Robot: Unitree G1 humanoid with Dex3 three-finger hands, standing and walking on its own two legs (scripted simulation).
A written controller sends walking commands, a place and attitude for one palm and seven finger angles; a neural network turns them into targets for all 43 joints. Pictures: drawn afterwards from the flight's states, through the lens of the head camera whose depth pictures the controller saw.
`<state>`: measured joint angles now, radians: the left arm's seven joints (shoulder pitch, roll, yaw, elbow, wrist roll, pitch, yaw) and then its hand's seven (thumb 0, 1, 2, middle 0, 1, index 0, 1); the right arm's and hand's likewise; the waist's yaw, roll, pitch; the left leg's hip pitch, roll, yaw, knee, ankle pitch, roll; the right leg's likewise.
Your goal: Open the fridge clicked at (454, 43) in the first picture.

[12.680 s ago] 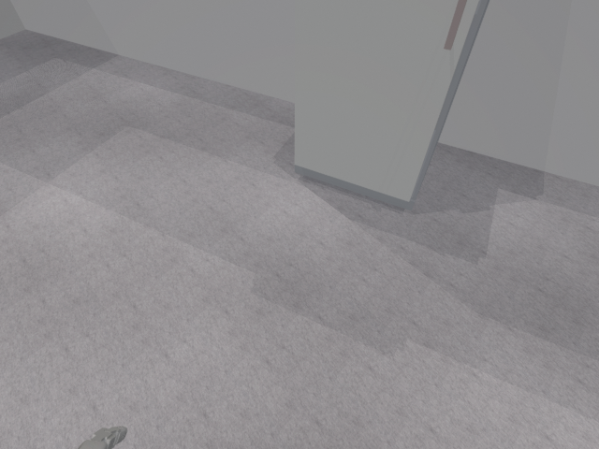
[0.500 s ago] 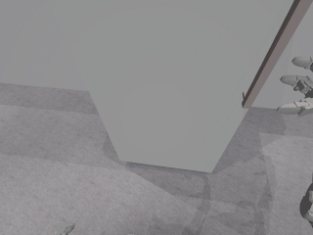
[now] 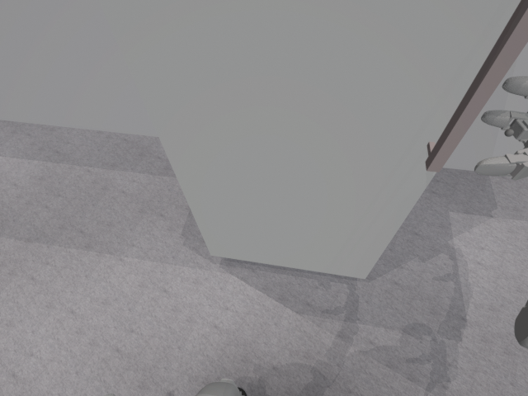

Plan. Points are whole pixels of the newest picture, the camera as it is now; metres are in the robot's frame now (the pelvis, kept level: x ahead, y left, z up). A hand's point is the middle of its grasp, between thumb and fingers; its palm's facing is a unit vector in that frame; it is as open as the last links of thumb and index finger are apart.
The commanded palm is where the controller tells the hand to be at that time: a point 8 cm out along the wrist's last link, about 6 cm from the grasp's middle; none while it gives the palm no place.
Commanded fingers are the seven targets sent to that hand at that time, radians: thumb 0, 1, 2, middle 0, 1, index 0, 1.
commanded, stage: feel for the door with the fingertips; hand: right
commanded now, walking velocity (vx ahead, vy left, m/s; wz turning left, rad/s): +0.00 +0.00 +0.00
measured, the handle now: (477, 81) +0.53 -0.21 +0.18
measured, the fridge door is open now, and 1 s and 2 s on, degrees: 0 0 0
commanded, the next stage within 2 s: slide the fingers in behind the handle in 0.84 s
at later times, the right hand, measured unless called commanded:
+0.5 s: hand (503, 127) +0.48 -0.24 +0.15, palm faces +0.05 +1.00 +0.01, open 13.9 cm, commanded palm +0.46 -0.29 +0.15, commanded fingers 0.00 0.50 -0.30 0.30 1.20 0.30 1.20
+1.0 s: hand (502, 120) +0.50 -0.25 +0.15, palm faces +0.07 +1.00 +0.00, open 13.7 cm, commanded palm +0.48 -0.29 +0.15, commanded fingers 0.00 0.50 -0.30 0.30 1.20 0.30 1.20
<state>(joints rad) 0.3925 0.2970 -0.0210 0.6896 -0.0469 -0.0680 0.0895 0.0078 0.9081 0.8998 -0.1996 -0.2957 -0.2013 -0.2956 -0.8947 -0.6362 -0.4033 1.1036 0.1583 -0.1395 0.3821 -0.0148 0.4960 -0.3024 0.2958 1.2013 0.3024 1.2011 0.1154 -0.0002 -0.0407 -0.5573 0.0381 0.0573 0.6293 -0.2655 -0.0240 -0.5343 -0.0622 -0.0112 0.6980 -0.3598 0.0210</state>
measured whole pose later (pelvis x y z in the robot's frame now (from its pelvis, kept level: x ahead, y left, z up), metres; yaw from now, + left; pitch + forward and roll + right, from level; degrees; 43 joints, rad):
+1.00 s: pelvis +0.00 +0.00 +0.00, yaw +0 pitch +13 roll +2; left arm 0.41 0.28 -0.02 0.71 -0.03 -0.08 0.07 0.01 0.91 0.90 -0.20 -0.30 -0.20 -0.30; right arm -0.97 -0.64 -0.40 1.17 0.12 -0.16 0.31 -0.01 0.50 -0.30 0.30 1.20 0.33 1.25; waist 0.14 0.00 -0.06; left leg -0.58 0.04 0.06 0.63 -0.26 -0.03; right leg -0.57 -0.06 -0.01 0.71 -0.37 0.02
